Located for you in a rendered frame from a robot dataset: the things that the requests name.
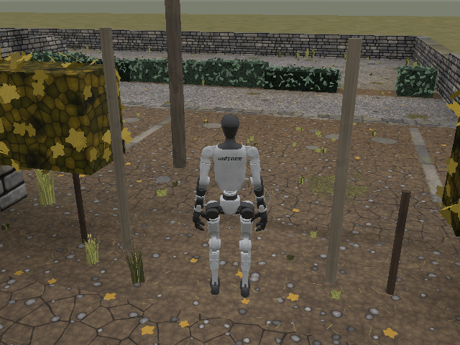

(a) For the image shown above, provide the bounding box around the robot left forearm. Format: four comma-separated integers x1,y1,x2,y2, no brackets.
194,176,207,212

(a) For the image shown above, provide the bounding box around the robot right forearm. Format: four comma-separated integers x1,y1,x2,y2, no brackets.
254,176,267,213

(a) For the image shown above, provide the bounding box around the right robot foot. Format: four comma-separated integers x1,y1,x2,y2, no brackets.
240,279,250,298

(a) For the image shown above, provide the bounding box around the left robot hand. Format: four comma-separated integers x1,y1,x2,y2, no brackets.
193,210,210,231

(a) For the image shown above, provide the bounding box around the right robot upper arm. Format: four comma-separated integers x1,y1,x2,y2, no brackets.
245,146,261,186

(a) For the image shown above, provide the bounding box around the right robot hand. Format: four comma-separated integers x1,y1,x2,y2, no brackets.
251,211,267,231

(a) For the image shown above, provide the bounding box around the humanoid robot head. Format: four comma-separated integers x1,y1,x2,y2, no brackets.
218,114,242,150

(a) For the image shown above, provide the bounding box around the left robot upper arm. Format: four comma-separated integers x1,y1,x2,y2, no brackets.
199,145,215,186

